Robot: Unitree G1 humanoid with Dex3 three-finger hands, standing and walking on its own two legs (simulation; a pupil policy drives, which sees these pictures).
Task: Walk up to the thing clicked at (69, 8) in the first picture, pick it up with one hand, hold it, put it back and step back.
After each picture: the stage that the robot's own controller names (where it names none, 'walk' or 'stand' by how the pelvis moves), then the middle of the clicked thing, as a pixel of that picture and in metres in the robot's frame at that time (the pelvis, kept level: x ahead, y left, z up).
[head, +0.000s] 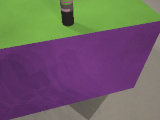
stand; (66, 2) +0.82 +0.12 +0.11
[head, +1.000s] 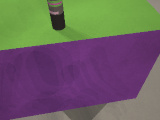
rise first; (55, 4) +0.72 +0.18 +0.13
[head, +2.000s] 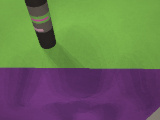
rise first; (41, 18) +0.53 +0.19 +0.14
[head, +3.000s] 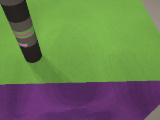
stand; (24, 33) +0.48 +0.23 +0.13
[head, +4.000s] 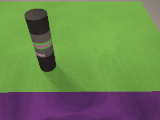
stand; (43, 44) +0.47 +0.18 +0.10
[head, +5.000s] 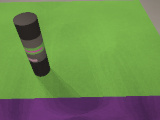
stand; (35, 48) +0.45 +0.20 +0.10
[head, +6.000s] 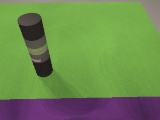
stand; (38, 49) +0.44 +0.19 +0.10
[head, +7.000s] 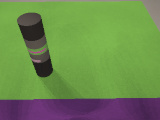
stand; (38, 49) +0.44 +0.19 +0.10
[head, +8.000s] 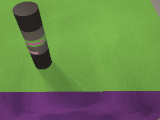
rise first; (36, 40) +0.45 +0.20 +0.11
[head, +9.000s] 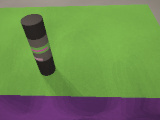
rise first; (41, 48) +0.45 +0.22 +0.11
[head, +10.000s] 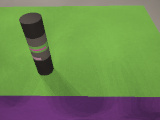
go down; (39, 47) +0.46 +0.20 +0.11
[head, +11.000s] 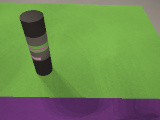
go down; (39, 47) +0.45 +0.20 +0.11
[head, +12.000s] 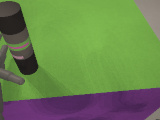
close in; (19, 44) +0.44 +0.21 +0.13
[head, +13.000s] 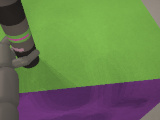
close; (19, 36) +0.45 +0.20 +0.15
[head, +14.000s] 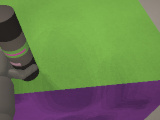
lift; (17, 50) +0.40 +0.20 +0.15
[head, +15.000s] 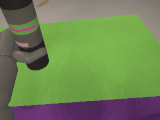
lift; (25, 28) +0.33 +0.16 +0.32
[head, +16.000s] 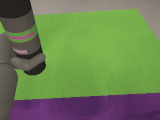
hold; (23, 34) +0.32 +0.17 +0.29
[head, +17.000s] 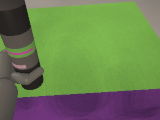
hold; (22, 50) +0.33 +0.18 +0.23
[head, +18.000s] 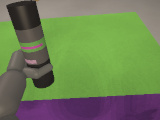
crouch; (34, 48) +0.35 +0.16 +0.23
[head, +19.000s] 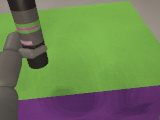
crouch; (29, 30) +0.43 +0.17 +0.23
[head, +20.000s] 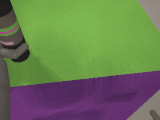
lower; (7, 29) +0.46 +0.21 +0.16
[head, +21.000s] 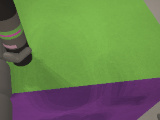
lower; (11, 32) +0.45 +0.22 +0.16
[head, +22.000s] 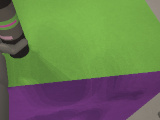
lower; (6, 23) +0.47 +0.22 +0.16
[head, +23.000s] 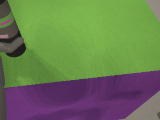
lower; (2, 21) +0.48 +0.23 +0.16
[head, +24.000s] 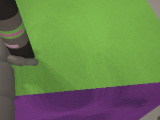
open; (13, 31) +0.45 +0.21 +0.16
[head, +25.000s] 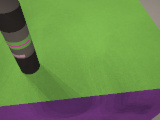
sink last; (20, 42) +0.43 +0.21 +0.14
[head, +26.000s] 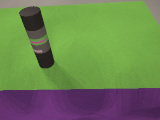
stand; (39, 40) +0.49 +0.22 +0.13
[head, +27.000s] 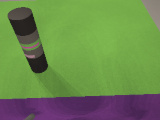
stand; (31, 44) +0.45 +0.22 +0.12
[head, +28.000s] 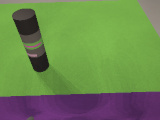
stand; (33, 44) +0.47 +0.22 +0.11
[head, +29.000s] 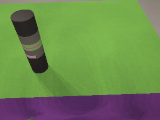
stand; (32, 45) +0.46 +0.22 +0.11
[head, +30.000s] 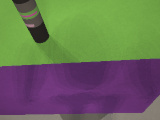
walk; (30, 14) +0.56 +0.23 +0.12
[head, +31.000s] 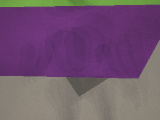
walk; out of the picture +0.92 +0.12 +0.13
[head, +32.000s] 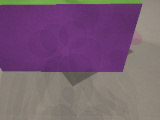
stand; out of the picture +1.21 +0.21 +0.12
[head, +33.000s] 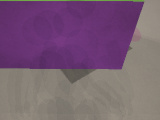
stand; out of the picture +1.19 +0.19 +0.10
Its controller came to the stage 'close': yes
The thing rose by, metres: 0.22
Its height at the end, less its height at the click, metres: +0.00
